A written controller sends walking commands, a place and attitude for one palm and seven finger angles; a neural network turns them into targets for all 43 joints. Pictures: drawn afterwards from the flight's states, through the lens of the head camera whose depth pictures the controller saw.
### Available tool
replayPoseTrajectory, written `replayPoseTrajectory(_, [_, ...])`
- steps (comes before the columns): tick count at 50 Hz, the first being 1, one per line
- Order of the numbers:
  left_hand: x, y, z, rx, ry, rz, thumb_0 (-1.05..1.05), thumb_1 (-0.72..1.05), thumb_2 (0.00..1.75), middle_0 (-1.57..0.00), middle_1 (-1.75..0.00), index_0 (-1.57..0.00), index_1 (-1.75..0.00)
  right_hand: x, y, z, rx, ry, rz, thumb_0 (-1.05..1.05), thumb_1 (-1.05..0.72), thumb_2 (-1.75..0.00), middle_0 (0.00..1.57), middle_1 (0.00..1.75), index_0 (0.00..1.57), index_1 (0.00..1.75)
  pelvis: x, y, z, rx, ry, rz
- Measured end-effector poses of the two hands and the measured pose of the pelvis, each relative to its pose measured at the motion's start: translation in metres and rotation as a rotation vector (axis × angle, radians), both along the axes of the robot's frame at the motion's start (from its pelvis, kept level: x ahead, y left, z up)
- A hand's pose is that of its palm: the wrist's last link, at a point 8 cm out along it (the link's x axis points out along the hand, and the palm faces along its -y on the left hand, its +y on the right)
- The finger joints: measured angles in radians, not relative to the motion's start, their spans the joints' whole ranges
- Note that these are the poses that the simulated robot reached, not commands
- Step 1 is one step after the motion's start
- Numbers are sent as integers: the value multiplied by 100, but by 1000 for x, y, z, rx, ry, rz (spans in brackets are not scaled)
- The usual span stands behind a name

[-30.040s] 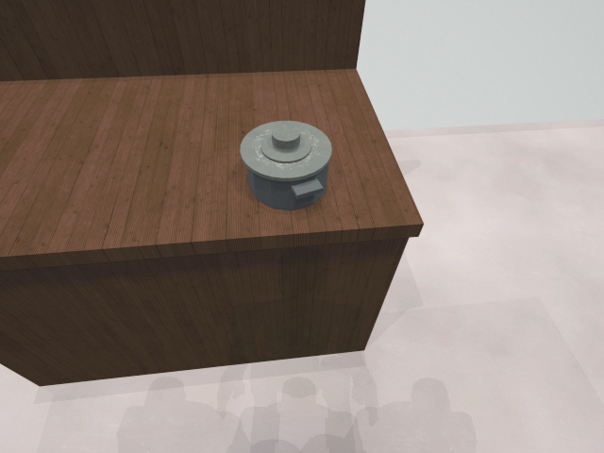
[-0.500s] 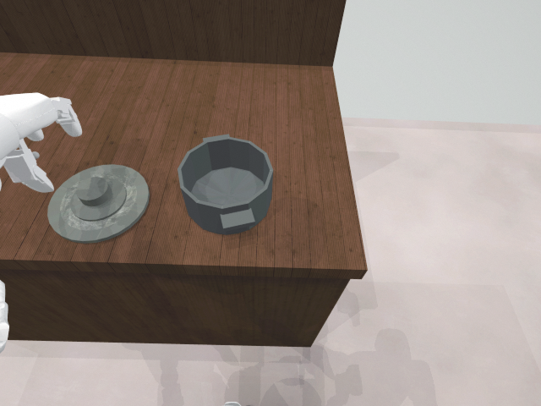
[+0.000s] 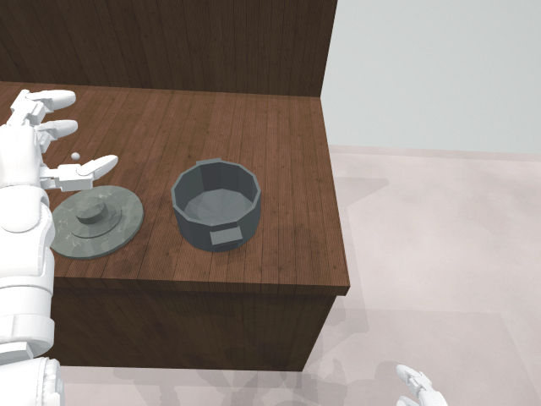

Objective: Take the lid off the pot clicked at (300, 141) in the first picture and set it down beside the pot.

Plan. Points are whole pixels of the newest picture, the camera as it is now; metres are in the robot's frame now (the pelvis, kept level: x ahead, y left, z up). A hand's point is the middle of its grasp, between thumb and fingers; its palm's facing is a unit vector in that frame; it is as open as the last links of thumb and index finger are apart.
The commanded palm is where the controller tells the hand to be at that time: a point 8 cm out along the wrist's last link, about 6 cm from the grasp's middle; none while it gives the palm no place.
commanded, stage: draw the hand back to the body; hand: left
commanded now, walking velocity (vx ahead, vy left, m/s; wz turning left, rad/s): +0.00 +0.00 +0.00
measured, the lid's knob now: (91, 210) +0.45 +0.35 -0.02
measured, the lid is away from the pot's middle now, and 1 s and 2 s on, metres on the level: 0.24 0.24 0.24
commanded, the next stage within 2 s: step back with the hand held close in 1.48 s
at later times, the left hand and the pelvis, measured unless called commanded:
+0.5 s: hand (80, 203) +0.31 +0.25 +0.17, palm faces +0.48 -0.83 -0.28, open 8.5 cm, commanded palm +0.25 +0.28 +0.18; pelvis +0.02 -0.05 +0.00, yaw +1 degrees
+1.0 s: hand (88, 267) +0.23 +0.21 +0.16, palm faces +0.45 -0.84 -0.30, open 7.4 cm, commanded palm +0.17 +0.24 +0.18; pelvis +0.01 -0.06 +0.00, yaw +1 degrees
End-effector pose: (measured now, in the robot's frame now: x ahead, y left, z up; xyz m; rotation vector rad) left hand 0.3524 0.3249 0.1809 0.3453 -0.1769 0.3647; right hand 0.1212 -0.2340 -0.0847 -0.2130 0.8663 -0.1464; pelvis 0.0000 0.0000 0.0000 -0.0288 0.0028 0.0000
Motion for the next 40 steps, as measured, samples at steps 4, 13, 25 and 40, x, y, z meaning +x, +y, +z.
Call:
replayPoseTrajectory(4, [-11, 2, 1, -22, -8, 48, 0, 14, 61, -32, -84, -32, -84, 2, -18, -2, -1, -7, -26, 1, -90, -90, 20, 30, 20, 30, 8, -7, 0, 5, -6, -8])
replayPoseTrajectory(13, [-48, -13, 2, -8, -22, 100, 0, 32, 68, -29, -71, -29, -71, 17, -51, -9, -7, -4, -18, 1, -90, -90, 20, 30, 20, 30, 18, -26, 0, 18, -23, 4])
replayPoseTrajectory(25, [-87, -44, 0, -3, -24, 117, 1, 57, 78, -25, -53, -25, -53, 55, -58, -3, 40, -114, 30, 1, -90, -90, 20, 30, 20, 30, 17, -53, -1, 31, -52, 17])
replayPoseTrajectory(40, [-136, -66, -6, -3, -30, 118, 1, 85, 88, -22, -34, -22, -33, 64, -59, 0, 53, -161, 64, 1, -90, -90, 20, 30, 20, 30, 10, -65, -2, 35, -79, 25])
